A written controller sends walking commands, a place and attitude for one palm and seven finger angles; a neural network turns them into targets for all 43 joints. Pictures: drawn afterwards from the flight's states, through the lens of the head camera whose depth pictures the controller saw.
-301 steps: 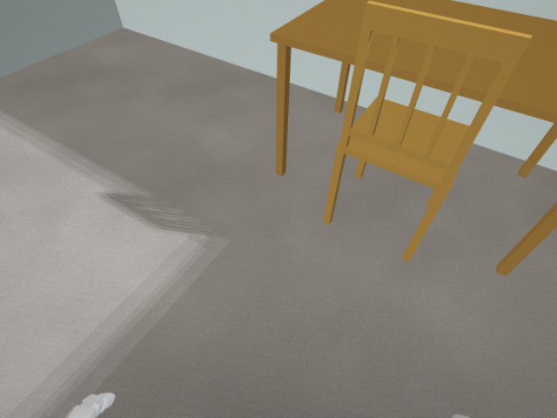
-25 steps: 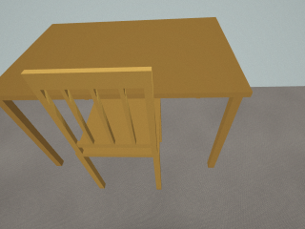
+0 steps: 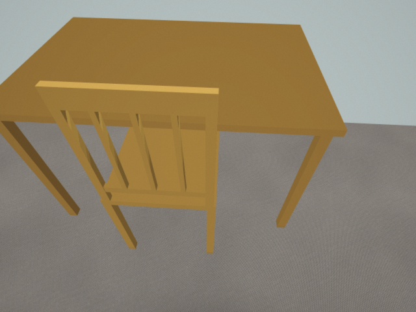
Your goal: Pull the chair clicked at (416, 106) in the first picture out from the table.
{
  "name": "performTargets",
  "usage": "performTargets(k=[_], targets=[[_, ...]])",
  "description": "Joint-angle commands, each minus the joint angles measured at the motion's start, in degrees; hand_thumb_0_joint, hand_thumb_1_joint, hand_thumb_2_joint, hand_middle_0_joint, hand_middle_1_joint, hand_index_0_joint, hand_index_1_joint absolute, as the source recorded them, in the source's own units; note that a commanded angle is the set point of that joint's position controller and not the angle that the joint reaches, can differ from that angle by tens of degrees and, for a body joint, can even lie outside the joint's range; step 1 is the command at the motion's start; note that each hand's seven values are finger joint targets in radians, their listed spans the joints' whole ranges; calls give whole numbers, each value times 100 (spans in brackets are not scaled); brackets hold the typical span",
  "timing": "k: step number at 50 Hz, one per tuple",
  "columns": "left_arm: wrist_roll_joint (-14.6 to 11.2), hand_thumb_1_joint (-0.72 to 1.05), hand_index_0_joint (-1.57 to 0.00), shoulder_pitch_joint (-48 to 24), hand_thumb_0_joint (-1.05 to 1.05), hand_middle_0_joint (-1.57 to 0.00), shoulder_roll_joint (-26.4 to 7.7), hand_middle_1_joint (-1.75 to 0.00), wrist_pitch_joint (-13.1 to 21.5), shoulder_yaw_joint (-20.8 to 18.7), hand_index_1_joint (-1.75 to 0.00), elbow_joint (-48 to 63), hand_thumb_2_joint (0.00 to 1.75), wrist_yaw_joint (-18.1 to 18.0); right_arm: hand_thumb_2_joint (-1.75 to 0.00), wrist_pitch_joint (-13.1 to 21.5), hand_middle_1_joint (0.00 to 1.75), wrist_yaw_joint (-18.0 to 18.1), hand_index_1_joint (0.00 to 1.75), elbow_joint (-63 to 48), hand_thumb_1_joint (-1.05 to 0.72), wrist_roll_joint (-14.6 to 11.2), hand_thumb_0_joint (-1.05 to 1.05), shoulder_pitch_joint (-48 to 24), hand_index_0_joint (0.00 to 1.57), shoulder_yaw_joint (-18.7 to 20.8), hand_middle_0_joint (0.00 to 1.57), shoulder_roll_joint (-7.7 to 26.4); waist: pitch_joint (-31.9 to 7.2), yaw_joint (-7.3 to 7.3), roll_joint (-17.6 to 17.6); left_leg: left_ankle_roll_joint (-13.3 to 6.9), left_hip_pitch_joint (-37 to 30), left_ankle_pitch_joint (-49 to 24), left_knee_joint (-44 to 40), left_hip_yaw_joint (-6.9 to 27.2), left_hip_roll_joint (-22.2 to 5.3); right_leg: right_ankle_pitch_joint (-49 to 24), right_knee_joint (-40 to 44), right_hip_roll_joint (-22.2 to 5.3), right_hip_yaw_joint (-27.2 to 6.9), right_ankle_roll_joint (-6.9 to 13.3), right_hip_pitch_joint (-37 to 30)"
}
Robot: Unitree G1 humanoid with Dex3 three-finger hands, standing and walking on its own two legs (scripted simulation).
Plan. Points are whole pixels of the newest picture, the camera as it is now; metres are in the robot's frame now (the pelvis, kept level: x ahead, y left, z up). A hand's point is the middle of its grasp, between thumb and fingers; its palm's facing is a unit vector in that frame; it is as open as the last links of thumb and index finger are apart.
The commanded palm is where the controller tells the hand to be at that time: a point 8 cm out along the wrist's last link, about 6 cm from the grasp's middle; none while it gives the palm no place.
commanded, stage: shuffle to correct the standing spot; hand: left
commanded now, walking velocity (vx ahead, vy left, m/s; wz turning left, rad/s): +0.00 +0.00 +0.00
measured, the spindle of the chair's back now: (145, 155) +0.52 +0.21 -0.07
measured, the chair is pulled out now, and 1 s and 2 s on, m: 0.00 0.00 0.00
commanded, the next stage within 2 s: come to a stop and stand still in 0.30 s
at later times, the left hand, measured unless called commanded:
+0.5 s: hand out of the picture +0.06 +0.22 -0.18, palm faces +0.03 -0.98 -0.19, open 7.3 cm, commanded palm none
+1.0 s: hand out of the picture +0.08 +0.21 -0.17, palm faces +0.03 -0.97 -0.22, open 7.3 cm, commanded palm none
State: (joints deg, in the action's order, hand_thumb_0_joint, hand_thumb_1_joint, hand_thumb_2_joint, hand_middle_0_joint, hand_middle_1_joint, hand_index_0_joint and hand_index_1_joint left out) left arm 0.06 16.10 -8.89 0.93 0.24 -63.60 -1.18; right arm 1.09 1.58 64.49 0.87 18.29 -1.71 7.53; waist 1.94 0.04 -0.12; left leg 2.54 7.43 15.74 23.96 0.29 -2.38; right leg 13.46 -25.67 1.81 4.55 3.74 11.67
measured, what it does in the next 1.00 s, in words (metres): shifts its weight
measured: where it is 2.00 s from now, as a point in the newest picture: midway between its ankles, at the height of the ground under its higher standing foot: outside the picture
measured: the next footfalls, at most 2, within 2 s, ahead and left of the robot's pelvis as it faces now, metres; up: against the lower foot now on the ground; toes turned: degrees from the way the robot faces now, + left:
none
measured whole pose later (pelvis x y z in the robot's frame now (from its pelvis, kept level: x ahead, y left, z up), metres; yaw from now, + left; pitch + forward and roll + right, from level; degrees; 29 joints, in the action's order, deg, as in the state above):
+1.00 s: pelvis +0.07 +0.03 +0.00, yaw +0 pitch -1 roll +1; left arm 0.5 15.7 -8.9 0.2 -0.2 -61.7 -2.1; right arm 0.8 2.4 61.9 0.5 11.7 0.2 9.7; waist 2.6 -0.3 -0.1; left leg 1.0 7.5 14.6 22.8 -3.8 -0.8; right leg 17.1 -27.1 0.1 3.8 2.7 9.5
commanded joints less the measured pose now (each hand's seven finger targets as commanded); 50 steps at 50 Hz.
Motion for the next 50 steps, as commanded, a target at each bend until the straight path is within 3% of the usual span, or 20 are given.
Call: performTargets(k=[1, 7, 11, 14, 17, 19, 21, 23, 24, 25, 26, 27, 29, 31, 33, 34, 35, 37, 41, 50], targets=[[25, 90, -20, 308, 0, -20, -625, -30, 112, -94, -30, 157, 90, -64, -90, 89, 30, 47, 30, -112, -90, -11, 0, 432, 20, 100, 20, 511, 143, -22, -48, -289, 495, -682, -356, 125, -252, -541, 583, -802, -816, -60, -221], [98, 90, -20, 465, 0, -20, -726, -30, 33, -194, -30, 204, 90, -35, -90, -3, 30, -12, 30, -112, -90, 58, 0, 526, 20, 128, 20, 465, 555, -101, 280, -363, 1050, 783, 23, -107, 39, 1903, 842, -919, -1195, 126, 68], [110, 90, -20, 595, 0, -20, -833, -30, 22, -307, -30, 303, 90, -38, -90, 4, 30, -32, 30, -212, -90, 63, 0, 592, 20, 152, 20, 383, 618, -85, 650, -395, 1176, 807, 630, -287, 127, 2512, 1170, -1320, -1645, 399, 301], [113, 90, -20, 367, 0, -20, -688, -30, 40, -303, -30, 404, 90, -11, -90, 97, 30, -34, 30, -98, -90, 59, 0, 886, 20, 137, 20, 331, 763, 61, -13, -469, 700, 428, -17, -65, 15, 1733, 410, -899, -949, 282, 672], [145, 90, -20, 156, 0, -20, -303, -30, 92, -210, -30, 528, 90, 25, -90, 203, 30, 44, 30, 11, -90, 71, 0, 1300, 20, 203, 20, 776, 581, 177, -1519, -1084, 51, -1163, -663, 1278, -998, 1120, -1453, -123, 171, -21, 1225], [138, 90, -20, -64, 0, -20, -269, -30, 158, -180, -30, 595, 90, 24, -90, 241, 30, 105, 30, 49, -90, 80, 0, 1450, 20, 184, 20, 710, 574, 240, -1245, -1525, -612, -3380, -408, 1511, -1321, 1948, -2073, -146, 73, -4, 1873], [87, 90, -20, -185, 0, -20, -217, -30, 197, -215, -30, 620, 90, 49, -90, 271, 30, 121, 30, 15, -90, 95, 0, 1313, 20, 172, 20, 747, 444, 181, -939, -1530, -723, -4605, -63, 1266, -1255, 1891, -1829, -285, 24, 13, 1679], [54, 90, -20, 330, 0, -20, -164, -30, 212, -242, -30, 438, 90, 58, -90, 258, 30, 163, 30, -107, -90, 18, 0, 886, 20, 166, 20, 791, 47, -168, -602, -1073, -330, -5141, 479, 627, -844, 451, -563, -260, 96, -47, 364], [46, 90, -20, 797, 0, -20, -285, -30, 232, -274, -30, 279, 90, 27, -90, 266, 30, 181, 30, -192, -90, -33, 0, 736, 20, 166, 20, 720, -189, -337, -112, -807, 165, -4810, 1001, 346, -568, -1173, -217, -381, -106, -54, -569], [46, 90, -20, 1281, 0, -20, -582, -30, 265, -333, -30, 87, 90, -44, -90, 287, 30, 188, 30, -309, -90, -87, 0, 668, 20, 165, 20, 633, -603, -444, 526, -512, 1151, -3326, 1517, 109, -208, -3686, -423, -1063, -1002, 169, -1726], [24, 90, -20, 1468, 0, -20, -790, -30, 276, -322, -30, -61, 90, -100, -90, 278, 30, 177, 30, -322, -90, -111, 0, 575, 20, 147, 20, 483, -770, -440, 986, -290, 1580, -497, 2058, -116, 126, -6093, -365, -1968, -1509, 761, -2080], [55, 90, -20, 1349, 0, -20, -847, -30, 253, -265, -30, -60, 90, -135, -90, 245, 30, 189, 30, -295, -90, -153, 0, 562, 20, 186, 20, 355, -730, -311, 739, -205, 1469, 1592, 2252, -26, 218, -6776, -204, -2476, -1624, 1221, -1758], [133, 90, -20, 568, 0, -20, -799, -30, 163, -257, -30, 159, 90, -173, -90, 93, 30, 174, 30, -206, -90, -135, 0, 525, 20, 234, 20, 163, -71, -77, 987, -214, 1326, 1769, 1835, -66, 32, -6074, -169, -2126, -1168, 1082, -939], [77, 90, -20, 22, 0, -20, -692, -30, 88, -217, -30, 317, 90, -181, -90, 72, 30, 135, 30, -43, -90, -120, 0, 835, 20, 228, 20, 115, 52, 242, 828, -227, 570, -90, -40, -109, -35, -4919, -693, -1502, -612, 542, -476], [-73, 90, -20, 149, 0, -20, -398, -30, -4, -203, -30, 479, 90, -159, -90, 181, 30, 192, 30, -30, -90, -14, 0, 893, 20, 267, 20, 515, -211, 31, -640, -554, -41, -4265, -278, 676, -829, -1703, -1042, -694, -274, -148, -18], [-53, 90, -20, 270, 0, -20, -314, -30, -63, -175, -30, 459, 90, -184, -90, 168, 30, 180, 30, -80, -90, -25, 0, 647, 20, 273, 20, 534, -212, -84, -960, -879, -33, -4881, -319, 790, -1194, 297, -1061, -513, -235, -249, 21], [20, 90, -20, 272, 0, -20, -341, -30, -128, -204, -30, 499, 90, -184, -90, 113, 30, 132, 30, -204, -90, 0, 0, 455, 20, 296, 20, 620, -40, -86, -719, -972, 223, -4284, -318, 640, -1219, 991, -1111, -481, -307, -250, 21], [52, 90, -20, 261, 0, -20, -375, -30, -168, -203, -30, 402, 90, -160, -90, 89, 30, 173, 30, -304, -90, -8, 0, 64, 20, 270, 20, 554, 239, -163, -908, -963, 254, -4257, -275, 698, -1091, 563, -671, -564, -356, -293, 92], [67, 90, -20, 414, 0, -20, -525, -30, -32, -205, -30, 353, 90, -158, -90, 32, 30, 163, 30, -376, -90, -56, 0, 67, 20, 300, 20, 566, -245, -38, 159, -476, -159, -3093, 107, 188, -528, -2353, -139, -890, -702, -139, -195], [81, 90, -20, 369, 0, -20, -622, -30, 63, -100, -30, 315, 90, -138, -90, 6, 30, 56, 30, -310, -90, -55, 0, -166, 20, 212, 20, 596, -79, -18, 184, -316, -160, -1418, -380, 16, -387, -1908, 451, -948, -774, -138, -223]])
